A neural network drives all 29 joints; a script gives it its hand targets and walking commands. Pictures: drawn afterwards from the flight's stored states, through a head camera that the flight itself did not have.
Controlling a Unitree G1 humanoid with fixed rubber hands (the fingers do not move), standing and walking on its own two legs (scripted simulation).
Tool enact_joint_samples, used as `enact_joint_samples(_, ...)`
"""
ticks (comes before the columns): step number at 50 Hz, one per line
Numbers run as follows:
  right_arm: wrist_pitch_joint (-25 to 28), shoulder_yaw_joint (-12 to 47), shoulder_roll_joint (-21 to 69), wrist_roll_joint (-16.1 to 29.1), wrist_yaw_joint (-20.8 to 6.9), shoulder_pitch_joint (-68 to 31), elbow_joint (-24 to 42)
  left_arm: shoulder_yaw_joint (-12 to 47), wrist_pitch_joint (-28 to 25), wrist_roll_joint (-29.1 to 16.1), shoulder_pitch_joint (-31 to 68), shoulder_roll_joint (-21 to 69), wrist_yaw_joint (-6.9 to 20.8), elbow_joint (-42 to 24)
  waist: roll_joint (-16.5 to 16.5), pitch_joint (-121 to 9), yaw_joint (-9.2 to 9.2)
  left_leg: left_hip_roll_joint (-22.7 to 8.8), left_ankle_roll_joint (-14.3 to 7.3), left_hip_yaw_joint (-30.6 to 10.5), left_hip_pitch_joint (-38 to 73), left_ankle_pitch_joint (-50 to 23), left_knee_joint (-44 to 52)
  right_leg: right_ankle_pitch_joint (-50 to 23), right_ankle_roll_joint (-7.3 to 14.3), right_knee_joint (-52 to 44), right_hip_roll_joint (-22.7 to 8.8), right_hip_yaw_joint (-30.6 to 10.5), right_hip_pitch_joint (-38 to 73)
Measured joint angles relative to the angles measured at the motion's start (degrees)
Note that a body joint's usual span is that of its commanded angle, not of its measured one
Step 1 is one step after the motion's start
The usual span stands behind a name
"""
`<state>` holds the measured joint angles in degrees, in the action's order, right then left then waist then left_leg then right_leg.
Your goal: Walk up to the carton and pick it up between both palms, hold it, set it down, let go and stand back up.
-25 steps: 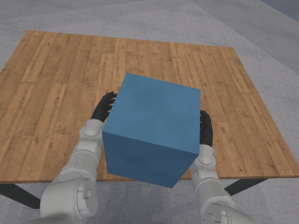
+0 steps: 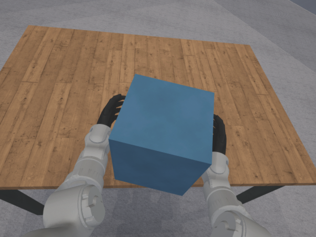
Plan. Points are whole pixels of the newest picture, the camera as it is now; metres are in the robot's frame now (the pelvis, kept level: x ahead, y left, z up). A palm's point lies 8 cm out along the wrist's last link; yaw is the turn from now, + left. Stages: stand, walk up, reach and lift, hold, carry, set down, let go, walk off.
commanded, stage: set down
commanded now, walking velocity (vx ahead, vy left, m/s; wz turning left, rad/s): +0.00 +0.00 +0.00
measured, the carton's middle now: (160, 139) +0.38 +0.02 -0.01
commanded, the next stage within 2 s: none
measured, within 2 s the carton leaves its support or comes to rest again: neither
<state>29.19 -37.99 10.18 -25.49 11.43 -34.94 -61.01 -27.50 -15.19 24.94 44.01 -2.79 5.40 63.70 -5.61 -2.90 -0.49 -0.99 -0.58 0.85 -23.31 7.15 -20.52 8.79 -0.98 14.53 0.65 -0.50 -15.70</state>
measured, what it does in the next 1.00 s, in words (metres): stands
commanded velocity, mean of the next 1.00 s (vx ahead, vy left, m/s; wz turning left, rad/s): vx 0.00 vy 0.00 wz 0.00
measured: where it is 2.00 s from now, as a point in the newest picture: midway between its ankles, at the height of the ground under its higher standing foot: outside the picture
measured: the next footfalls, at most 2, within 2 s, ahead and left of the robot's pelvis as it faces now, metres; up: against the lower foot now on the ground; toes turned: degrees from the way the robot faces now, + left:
none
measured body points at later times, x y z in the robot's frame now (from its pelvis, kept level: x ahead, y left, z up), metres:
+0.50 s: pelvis +0.00 +0.00 +0.00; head +0.06 +0.06 +0.44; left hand +0.41 +0.17 +0.02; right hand +0.37 -0.13 +0.02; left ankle +0.02 +0.11 -0.75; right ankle -0.03 -0.13 -0.75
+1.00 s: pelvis -0.01 +0.01 -0.01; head +0.06 +0.06 +0.43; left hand +0.42 +0.17 +0.01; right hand +0.38 -0.14 +0.01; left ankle +0.02 +0.10 -0.75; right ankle -0.03 -0.13 -0.75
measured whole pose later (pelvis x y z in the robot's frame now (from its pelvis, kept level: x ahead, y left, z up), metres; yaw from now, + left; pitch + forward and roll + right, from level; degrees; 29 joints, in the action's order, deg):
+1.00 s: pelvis -0.01 +0.01 -0.01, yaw -1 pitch +12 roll -2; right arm 26.9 -31.5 6.5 -18.8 11.3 -40.1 -68.6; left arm -25.3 -16.3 19.1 46.5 -6.0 0.5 68.4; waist -5.5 -4.2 1.5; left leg -1.2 -1.3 1.9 -29.1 8.6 -25.4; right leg 10.8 -1.6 21.1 0.6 -1.4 -22.6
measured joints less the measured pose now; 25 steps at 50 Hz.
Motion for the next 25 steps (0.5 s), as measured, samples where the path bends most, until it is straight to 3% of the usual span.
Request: enact_joint_samples(25,-0.2,-5.1,1.1,-4.1,-1.6,-1.1,1.6,-4.5,0.1,4.2,1.1,1.4,0.9,-1.0,-0.3,-0.2,-0.04,0.2,-0.3,0.2,-1.6,-0.3,-0.4,0.2,-0.2,1.4,-0.2,-0.1,-2.1)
